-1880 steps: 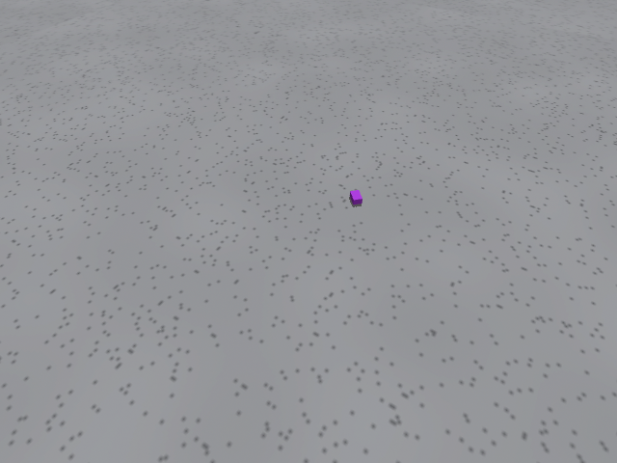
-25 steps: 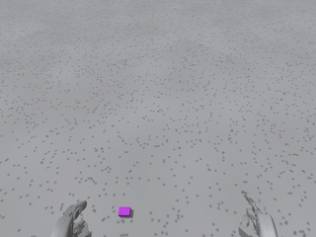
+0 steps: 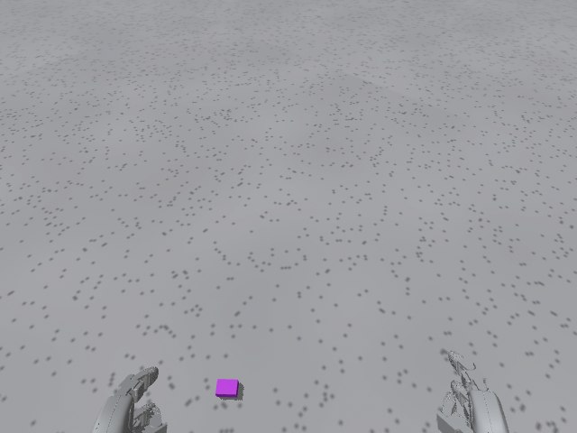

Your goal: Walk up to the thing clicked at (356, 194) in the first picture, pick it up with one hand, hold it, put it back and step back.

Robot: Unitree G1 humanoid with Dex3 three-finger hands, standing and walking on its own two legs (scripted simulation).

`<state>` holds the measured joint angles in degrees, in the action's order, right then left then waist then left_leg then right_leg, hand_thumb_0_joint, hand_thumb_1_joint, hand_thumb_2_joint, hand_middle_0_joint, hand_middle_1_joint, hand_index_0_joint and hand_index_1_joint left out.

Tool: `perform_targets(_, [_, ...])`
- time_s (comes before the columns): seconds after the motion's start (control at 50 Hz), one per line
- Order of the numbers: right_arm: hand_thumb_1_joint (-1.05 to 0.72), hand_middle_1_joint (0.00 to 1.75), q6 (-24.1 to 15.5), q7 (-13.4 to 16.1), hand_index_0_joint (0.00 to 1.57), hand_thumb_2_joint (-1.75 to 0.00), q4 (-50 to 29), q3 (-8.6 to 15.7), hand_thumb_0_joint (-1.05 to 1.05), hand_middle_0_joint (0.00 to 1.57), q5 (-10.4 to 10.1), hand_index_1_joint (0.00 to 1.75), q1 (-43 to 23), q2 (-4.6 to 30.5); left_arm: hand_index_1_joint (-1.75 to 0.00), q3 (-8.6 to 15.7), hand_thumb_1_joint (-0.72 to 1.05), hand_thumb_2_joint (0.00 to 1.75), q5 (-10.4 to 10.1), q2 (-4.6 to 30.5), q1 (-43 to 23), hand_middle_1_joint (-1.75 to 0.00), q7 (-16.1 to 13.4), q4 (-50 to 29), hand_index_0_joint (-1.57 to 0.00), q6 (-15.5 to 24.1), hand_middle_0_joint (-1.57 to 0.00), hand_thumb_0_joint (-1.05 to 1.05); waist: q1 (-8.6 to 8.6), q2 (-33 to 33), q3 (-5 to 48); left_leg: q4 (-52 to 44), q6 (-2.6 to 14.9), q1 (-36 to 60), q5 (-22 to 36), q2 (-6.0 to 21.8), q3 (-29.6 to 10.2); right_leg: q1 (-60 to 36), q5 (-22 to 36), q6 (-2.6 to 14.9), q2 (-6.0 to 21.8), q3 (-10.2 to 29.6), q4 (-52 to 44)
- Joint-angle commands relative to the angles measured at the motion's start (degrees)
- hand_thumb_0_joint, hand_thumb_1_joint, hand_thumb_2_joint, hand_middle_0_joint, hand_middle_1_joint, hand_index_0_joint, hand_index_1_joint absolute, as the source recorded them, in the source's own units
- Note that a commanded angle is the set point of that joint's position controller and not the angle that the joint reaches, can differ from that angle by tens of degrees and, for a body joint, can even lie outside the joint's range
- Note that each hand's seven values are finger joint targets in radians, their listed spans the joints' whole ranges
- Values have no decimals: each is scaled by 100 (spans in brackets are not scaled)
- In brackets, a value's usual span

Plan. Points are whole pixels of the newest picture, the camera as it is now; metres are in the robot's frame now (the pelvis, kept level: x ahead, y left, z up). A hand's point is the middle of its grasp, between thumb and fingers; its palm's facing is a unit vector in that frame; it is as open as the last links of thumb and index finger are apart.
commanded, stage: home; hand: left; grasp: from above
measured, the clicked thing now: (227, 388) +0.40 +0.20 -0.70
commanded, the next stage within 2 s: stand in 0.14 s
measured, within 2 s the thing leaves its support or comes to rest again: neither
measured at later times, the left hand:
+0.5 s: hand out of the picture +0.12 +0.23 -0.10, palm faces +0.04 -0.94 -0.34, open 7.4 cm
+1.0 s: hand out of the picture +0.02 +0.24 -0.10, palm faces +0.05 -0.94 -0.33, open 7.4 cm
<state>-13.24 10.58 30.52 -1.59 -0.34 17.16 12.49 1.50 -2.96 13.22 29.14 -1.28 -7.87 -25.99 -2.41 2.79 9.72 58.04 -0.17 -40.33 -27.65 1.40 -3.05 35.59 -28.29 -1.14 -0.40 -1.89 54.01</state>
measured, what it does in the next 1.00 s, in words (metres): rises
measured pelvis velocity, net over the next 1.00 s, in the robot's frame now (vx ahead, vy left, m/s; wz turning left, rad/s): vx -0.01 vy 0.00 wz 0.03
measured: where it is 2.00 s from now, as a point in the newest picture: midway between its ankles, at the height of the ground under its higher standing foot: outside the picture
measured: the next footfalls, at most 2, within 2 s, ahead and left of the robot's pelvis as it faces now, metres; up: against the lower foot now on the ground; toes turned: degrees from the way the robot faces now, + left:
none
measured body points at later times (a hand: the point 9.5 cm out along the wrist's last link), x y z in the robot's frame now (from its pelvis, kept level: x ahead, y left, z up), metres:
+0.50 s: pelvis -0.01 +0.00 +0.03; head +0.00 +0.01 +0.48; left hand +0.11 +0.28 -0.07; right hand +0.11 -0.27 -0.08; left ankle +0.01 +0.12 -0.68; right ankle -0.01 -0.14 -0.68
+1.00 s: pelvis -0.01 +0.00 +0.06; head -0.01 +0.00 +0.51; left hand +0.02 +0.29 -0.08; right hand +0.06 -0.27 -0.08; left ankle +0.01 +0.12 -0.68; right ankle -0.01 -0.14 -0.68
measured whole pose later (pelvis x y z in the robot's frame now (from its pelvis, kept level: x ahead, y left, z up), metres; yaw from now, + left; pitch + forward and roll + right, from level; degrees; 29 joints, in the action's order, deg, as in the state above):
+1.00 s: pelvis -0.01 +0.00 +0.06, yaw +2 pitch -4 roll -1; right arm 0.4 1.2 63.1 2.0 1.5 8.8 16.1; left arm 2.1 1.9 16.1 11.3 -1.9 64.0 -0.2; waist 0.8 1.1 -3.8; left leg 24.1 0.7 -8.7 -11.2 -1.0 -2.2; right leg 4.7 -12.9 -2.0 2.3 -1.6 21.8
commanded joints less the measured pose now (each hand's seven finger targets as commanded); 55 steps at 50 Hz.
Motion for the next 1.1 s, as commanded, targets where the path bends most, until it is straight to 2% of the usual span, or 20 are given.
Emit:
perform_targets(0.0, [-90,30,-325,52,20,-90,-916,281,0,20,-3,30,-377,710,-30,356,90,90,19,569,-215,-30,-38,-1177,-20,310,-20,0,22,33,355,-1001,79,742,1245,-71,-50,-30,1159,144,-161,-192,-784])
perform_targets(0.16, [-90,30,-293,57,20,-90,-945,291,0,20,-9,30,-394,719,-30,361,90,90,27,603,-122,-30,-47,-1142,-20,280,-20,0,21,-32,390,-902,91,723,1337,-100,32,-16,1247,124,-149,-172,-812])
perform_targets(0.18, [-90,30,-297,51,20,-90,-948,282,0,20,-4,30,-403,717,-30,288,90,90,29,495,-43,-30,-36,-962,-20,266,-20,0,-28,-106,352,-917,97,736,1316,-88,12,-23,1225,122,-160,-182,-812])
perform_targets(0.2, [-90,30,-288,57,20,-90,-967,285,0,20,-11,30,-403,699,-30,401,90,90,26,639,-221,-30,-54,-1242,-20,285,-20,0,24,17,390,-906,94,705,1284,-104,39,-23,1215,130,-141,-164,-826])
perform_targets(0.22, [-90,30,318,-284,20,-90,443,503,0,20,638,30,-797,1340,-30,332,90,90,720,1037,-1783,-30,-268,768,-20,1501,-20,0,461,-481,-942,-1373,365,723,2254,33,-262,-1201,1128,274,339,247,-1187])
perform_targets(0.24, [-90,30,524,-460,20,-90,564,595,0,20,675,30,-849,1370,-30,451,90,90,715,1157,-1343,-30,-228,1838,-20,1891,-20,0,444,-788,-462,-1331,468,1051,2059,0,-8,-1335,1084,436,483,702,-1419])
perform_targets(0.26, [-90,30,629,-546,20,-90,384,614,0,20,719,30,-846,1413,-30,420,90,90,695,1167,-1245,-30,-189,2082,-20,2080,-20,0,341,-693,-459,-1351,461,1283,2265,5,-150,-1069,1411,563,403,831,-1433])
perform_targets(0.3, [-90,30,702,-750,20,-90,714,602,0,20,477,30,-721,1330,-30,345,90,90,716,1217,-1399,-30,-141,2603,-20,2313,-20,0,368,-294,-95,-1564,429,1747,2439,23,-197,-1609,2048,486,509,770,-1241])
perform_targets(0.34, [-90,30,770,-882,20,-90,891,601,0,20,324,30,-800,1246,-30,381,90,90,599,1159,-1622,-30,-116,3167,-20,2331,-20,0,396,-470,-170,-1724,403,1930,2265,2,-159,-1598,1856,370,492,655,-1476])
perform_targets(0.38, [-90,30,827,-942,20,-90,1127,621,0,20,300,30,-870,1200,-30,373,90,90,577,1099,-1760,-30,-137,3630,-20,2388,-20,0,438,-395,-262,-1999,425,2191,2264,95,-348,-1571,1731,307,455,569,-1559])
perform_targets(0.42, [-90,30,910,-952,20,-90,1298,643,0,20,335,30,-997,1256,-30,368,90,90,571,1055,-1839,-30,-140,4101,-20,2459,-20,0,462,-161,-458,-2374,438,2073,1727,177,-530,-1682,1253,241,404,464,-1754])
perform_targets(0.58, [-90,30,1104,-904,20,-90,1963,624,0,20,297,30,-1048,1335,-30,342,90,90,528,1127,-1835,-30,-111,5506,-20,2646,-20,0,374,-87,-990,-3324,345,2453,1137,252,-658,-2209,1353,230,476,462,-2730])
perform_targets(0.64, [-90,30,1132,-889,20,-90,2234,616,0,20,250,30,-941,1369,-30,332,90,90,504,1216,-1889,-30,-113,5859,-20,2687,-20,0,299,-173,-1002,-3463,283,2731,1540,250,-581,-2444,1616,217,554,514,-3039])
perform_targets(0.74, [-90,30,1152,-860,20,-90,2565,595,0,20,194,30,-913,1377,-30,305,90,90,472,1294,-1867,-30,-147,6357,-20,2705,-20,0,308,-240,-995,-3598,249,3153,2446,303,-495,-2751,2044,172,628,487,-3325])
perform_targets(0.82, [-90,30,1179,-855,20,-90,2750,565,0,20,172,30,-956,1408,-30,266,90,90,478,1301,-1886,-30,-147,6624,-20,2694,-20,0,312,-222,-1142,-3784,224,3189,2329,324,-513,-2855,1972,142,631,434,-3514])
perform_targets(0.9, [-90,30,1244,-869,20,-90,2867,562,0,20,176,30,-1034,1450,-30,261,90,90,503,1351,-1948,-30,-136,6844,-20,2668,-20,0,309,-251,-1409,-4049,189,2985,1458,321,-594,-2832,1449,115,605,414,-3672])
perform_targets(0.92, [-90,30,1250,-869,20,-90,2868,568,0,20,176,30,-1083,1496,-30,260,90,90,499,1347,-1912,-30,-125,6872,-20,2668,-20,0,331,-179,-1399,-4079,223,2929,1330,347,-620,-2847,1506,125,612,410,-3695])
perform_targets(0.98, [-90,30,1240,-885,20,-90,2950,542,0,20,166,30,-1055,1449,-30,243,90,90,493,1327,-1933,-30,-116,6981,-20,2690,-20,0,321,-273,-1304,-4056,220,3084,1604,356,-599,-2919,1595,126,663,442,-3767])
perform_targets(1.04, [-90,30,1249,-893,20,-90,3009,527,0,20,170,30,-1035,1455,-30,256,90,90,482,1399,-2045,-30,-108,7022,-20,2694,-20,0,293,-218,-1394,-4104,211,2982,1461,346,-590,-2923,1551,120,674,460,-3828])
perform_targets(1.08, [-90,30,1234,-895,20,-90,3000,514,0,20,165,30,-1113,1460,-30,266,90,90,468,1438,-2046,-30,-106,7049,-20,2696,-20,0,325,-240,-1323,-4116,211,3044,1703,363,-590,-2959,1698,137,687,446,-3800])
